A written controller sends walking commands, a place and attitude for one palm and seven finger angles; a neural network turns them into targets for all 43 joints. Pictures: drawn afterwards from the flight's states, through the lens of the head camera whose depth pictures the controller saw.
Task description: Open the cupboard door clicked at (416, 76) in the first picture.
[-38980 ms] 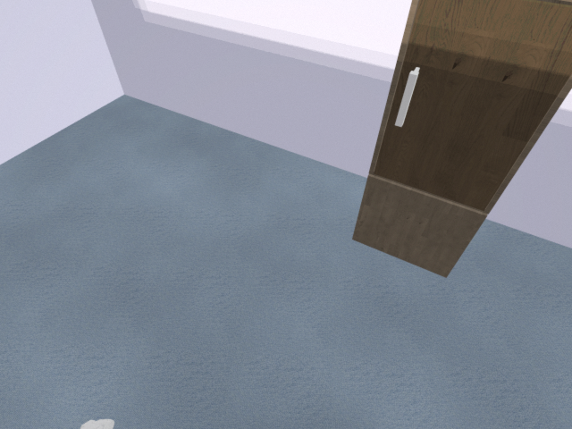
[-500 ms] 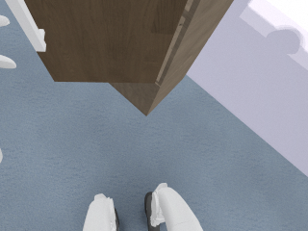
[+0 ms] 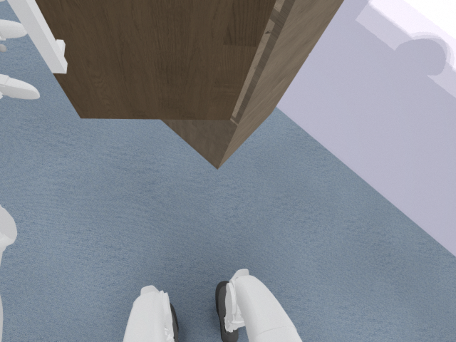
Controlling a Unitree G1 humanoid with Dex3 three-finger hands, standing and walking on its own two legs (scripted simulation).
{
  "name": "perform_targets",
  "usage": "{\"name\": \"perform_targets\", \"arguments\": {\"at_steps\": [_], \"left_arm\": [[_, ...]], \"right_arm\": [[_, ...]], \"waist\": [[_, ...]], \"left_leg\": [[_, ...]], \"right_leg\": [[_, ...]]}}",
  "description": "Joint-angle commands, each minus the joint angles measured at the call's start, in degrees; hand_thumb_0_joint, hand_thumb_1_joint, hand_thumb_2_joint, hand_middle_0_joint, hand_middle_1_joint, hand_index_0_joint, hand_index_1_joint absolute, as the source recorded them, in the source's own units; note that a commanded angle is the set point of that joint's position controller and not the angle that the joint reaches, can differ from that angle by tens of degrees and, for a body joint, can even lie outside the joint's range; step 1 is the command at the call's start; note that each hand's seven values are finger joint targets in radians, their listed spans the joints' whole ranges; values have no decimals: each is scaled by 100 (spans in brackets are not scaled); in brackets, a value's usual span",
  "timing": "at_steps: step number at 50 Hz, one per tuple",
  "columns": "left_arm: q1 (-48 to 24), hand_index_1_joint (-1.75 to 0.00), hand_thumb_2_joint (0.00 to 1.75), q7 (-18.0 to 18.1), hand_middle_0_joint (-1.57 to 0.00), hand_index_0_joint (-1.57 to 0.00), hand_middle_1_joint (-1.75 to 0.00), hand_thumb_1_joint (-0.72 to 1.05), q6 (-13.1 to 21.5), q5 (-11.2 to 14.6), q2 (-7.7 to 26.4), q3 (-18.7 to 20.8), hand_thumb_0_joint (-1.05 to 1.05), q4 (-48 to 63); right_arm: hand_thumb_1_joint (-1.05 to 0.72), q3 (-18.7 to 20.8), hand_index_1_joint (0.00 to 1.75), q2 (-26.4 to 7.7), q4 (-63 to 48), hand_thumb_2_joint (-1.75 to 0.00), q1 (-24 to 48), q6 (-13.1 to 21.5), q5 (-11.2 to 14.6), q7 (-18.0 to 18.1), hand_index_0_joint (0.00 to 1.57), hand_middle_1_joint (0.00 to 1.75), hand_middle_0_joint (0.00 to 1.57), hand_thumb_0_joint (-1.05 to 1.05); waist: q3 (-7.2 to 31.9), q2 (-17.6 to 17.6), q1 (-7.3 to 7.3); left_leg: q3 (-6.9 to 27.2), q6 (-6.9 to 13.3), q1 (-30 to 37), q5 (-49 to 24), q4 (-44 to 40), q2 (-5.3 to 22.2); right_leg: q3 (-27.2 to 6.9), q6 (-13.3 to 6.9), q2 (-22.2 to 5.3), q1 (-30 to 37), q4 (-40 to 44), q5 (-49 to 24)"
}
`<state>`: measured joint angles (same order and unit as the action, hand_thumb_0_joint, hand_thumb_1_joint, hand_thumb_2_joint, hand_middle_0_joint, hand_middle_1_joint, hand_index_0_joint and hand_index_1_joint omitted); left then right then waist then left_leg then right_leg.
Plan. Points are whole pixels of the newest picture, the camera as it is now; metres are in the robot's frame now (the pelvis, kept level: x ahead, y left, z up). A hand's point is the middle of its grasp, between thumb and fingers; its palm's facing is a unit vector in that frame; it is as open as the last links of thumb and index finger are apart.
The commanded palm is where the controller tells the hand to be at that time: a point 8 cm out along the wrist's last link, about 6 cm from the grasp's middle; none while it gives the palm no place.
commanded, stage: slide the fingers in behind the handle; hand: left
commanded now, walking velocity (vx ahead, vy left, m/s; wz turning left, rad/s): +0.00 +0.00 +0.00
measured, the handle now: (39, 18) +0.60 +0.22 +0.07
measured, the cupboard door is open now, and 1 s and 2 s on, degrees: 46 46 46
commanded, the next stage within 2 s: close the thumb around the handle in 1.26 s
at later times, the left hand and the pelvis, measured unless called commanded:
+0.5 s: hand (28, 52) +0.54 +0.22 +0.07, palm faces -0.06 -1.00 -0.01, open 14.0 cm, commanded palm +0.53 +0.25 +0.07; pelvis +0.00 +0.00 +0.01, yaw +1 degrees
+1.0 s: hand (54, 52) +0.54 +0.19 +0.07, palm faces -0.02 -1.00 -0.02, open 14.1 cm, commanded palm +0.52 +0.22 +0.07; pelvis +0.00 -0.01 +0.01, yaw +1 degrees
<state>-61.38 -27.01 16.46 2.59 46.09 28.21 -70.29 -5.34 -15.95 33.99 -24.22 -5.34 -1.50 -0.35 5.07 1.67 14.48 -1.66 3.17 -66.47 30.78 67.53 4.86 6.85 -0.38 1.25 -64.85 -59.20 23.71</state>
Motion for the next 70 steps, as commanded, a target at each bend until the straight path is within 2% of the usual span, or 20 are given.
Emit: {"name": "perform_targets", "arguments": {"at_steps": [1,3,6,16,21,24,27,29,33,35,37,39,42,47,52,55,58,62,68,70], "left_arm": [[-2564,-120,30,57,-30,-30,-120,-50,437,168,1287,-41,0,1334],[-2378,-120,30,95,-30,-30,-120,-50,444,191,1412,111,0,1223],[-2391,-120,30,152,-30,-30,-120,-50,472,186,1292,17,0,1168],[-2088,-120,30,236,-30,-30,-120,-50,604,265,1100,41,0,1320],[-2167,-120,30,330,-30,-30,-120,-50,654,306,638,-221,0,1391],[-2176,-120,30,414,-30,-30,-120,-50,605,253,687,-182,0,1118],[-2373,-120,30,512,-30,-30,-120,-50,722,186,864,-93,0,1435],[-2313,-120,30,546,-30,-30,-120,-50,742,203,549,-262,0,1398],[-2152,-120,30,590,-30,-30,-120,-50,732,225,670,-109,0,1323],[-2210,-120,30,618,-30,-30,-120,-50,707,210,394,-319,0,1397],[-2203,-120,30,663,-30,-30,-120,-50,742,223,559,-168,0,1453],[-2108,-120,30,706,-30,-30,-120,-50,701,206,393,-271,0,1186],[-2343,-120,30,791,-30,-30,-120,-50,854,182,383,-290,0,1586],[-2317,-120,30,873,-30,-30,-120,-50,881,170,55,-494,0,1401],[-2199,-120,30,836,-30,-30,-120,-50,996,197,126,-413,0,1605],[-2105,-120,30,807,-30,-30,-120,-50,924,237,31,-475,0,1346],[-2255,-120,30,782,-30,-30,-120,-50,911,212,135,-470,0,1181],[-2130,-120,30,760,-30,-30,-120,-50,929,229,225,-353,0,1226],[-2257,-120,30,741,-30,-30,-120,-50,874,226,321,-333,0,1250],[-2227,-121,35,750,-31,-31,-121,-39,835,212,152,-464,0,1224]], "right_arm": [[-90,490,30,-1257,-33,-90,-1275,12,1,73,20,30,20,0],[-90,489,30,-1277,-30,-90,-1299,8,-7,70,20,30,20,0],[-90,471,30,-1245,-53,-90,-1264,15,0,70,20,30,20,0],[-90,520,30,-1213,-130,-90,-1200,3,17,37,20,30,20,0],[-90,554,30,-1176,-86,-90,-1186,20,13,15,20,30,20,0],[-90,539,30,-1180,-67,-90,-1166,22,20,23,20,30,20,0],[-90,542,30,-1174,-72,-90,-1155,45,-7,21,20,30,20,0],[-90,553,30,-1137,-62,-90,-1133,56,-16,-5,20,30,20,0],[-90,559,30,-1154,-89,-90,-1142,43,-2,-7,20,30,20,0],[-90,568,30,-1117,-102,-90,-1111,55,5,-25,20,30,20,0],[-90,572,30,-1133,-103,-90,-1131,56,2,-22,20,30,20,0],[-90,556,30,-1102,-101,-90,-1097,55,16,-20,20,30,20,0],[-90,585,30,-1102,-97,-90,-1126,92,-15,-27,20,30,20,0],[-90,595,30,-1081,-9,-90,-1122,109,-23,-57,20,30,20,0],[-90,624,30,-1085,-23,-90,-1118,125,-21,-56,20,30,20,0],[-90,611,30,-1090,5,-90,-1091,123,4,-44,20,30,20,0],[-90,586,30,-1096,42,-90,-1095,141,11,-7,20,30,20,0],[-90,601,30,-1096,19,-90,-1127,162,-4,-12,20,30,20,0],[-90,596,30,-1110,16,-90,-1105,160,0,-1,20,30,20,0],[-90,591,30,-1091,-14,-90,-1088,156,10,-11,20,30,20,0]], "waist": [[3150,1638,94],[3265,1473,36],[3009,1412,61],[3166,1351,-78],[3143,1312,1],[2986,1086,0],[3291,1483,-75],[3251,1288,-21],[3288,1153,-96],[3239,1209,-55],[3353,1143,-82],[3009,936,-48],[3419,1314,-123],[3174,1154,-26],[3464,1167,-134],[3074,857,-46],[2962,1002,-43],[3269,1004,-107],[3214,1087,-79],[3135,1028,-46]], "left_leg": [[839,-204,3315,-3453,-694,-103],[822,-199,3254,-3467,-706,-121],[756,-164,3053,-3272,-724,-141],[685,-169,3067,-3440,-740,-173],[728,-184,3284,-3523,-744,-157],[676,-162,2946,-3131,-760,-192],[707,-211,3229,-3429,-739,-179],[711,-208,3198,-3422,-718,-179],[662,-187,3036,-3357,-729,-196],[637,-178,3017,-3233,-765,-211],[624,-172,3007,-3259,-748,-213],[586,-153,2718,-2939,-782,-229],[646,-197,3094,-3172,-797,-231],[623,-176,3042,-3085,-783,-226],[618,-192,3172,-3228,-810,-245],[565,-147,2858,-2936,-840,-255],[543,-145,2738,-2818,-804,-264],[547,-148,2819,-3019,-756,-272],[542,-148,2785,-3043,-706,-256],[545,-137,2745,-2976,-727,-264]], "right_leg": [[-265,-123,281,894,460,-1565],[-282,-114,288,1082,469,-1646],[-295,-122,273,1129,474,-1632],[-334,-132,269,1420,447,-1885],[-316,-122,266,1212,476,-1817],[-351,-96,253,1338,501,-1705],[-358,-122,230,1310,419,-1811],[-349,-110,238,1317,428,-1842],[-378,-107,239,1530,422,-1935],[-379,-96,237,1522,451,-1897],[-400,-98,234,1611,438,-1976],[-398,-87,235,1608,475,-1815],[-408,-116,216,1597,419,-1877],[-410,-99,222,1466,475,-1840],[-432,-113,223,1725,468,-2010],[-444,-89,229,1741,540,-1918],[-475,-102,208,1664,518,-1830],[-472,-111,212,1793,456,-2013],[-482,-101,203,1732,431,-2039],[-475,-93,206,1699,448,-1986]]}}
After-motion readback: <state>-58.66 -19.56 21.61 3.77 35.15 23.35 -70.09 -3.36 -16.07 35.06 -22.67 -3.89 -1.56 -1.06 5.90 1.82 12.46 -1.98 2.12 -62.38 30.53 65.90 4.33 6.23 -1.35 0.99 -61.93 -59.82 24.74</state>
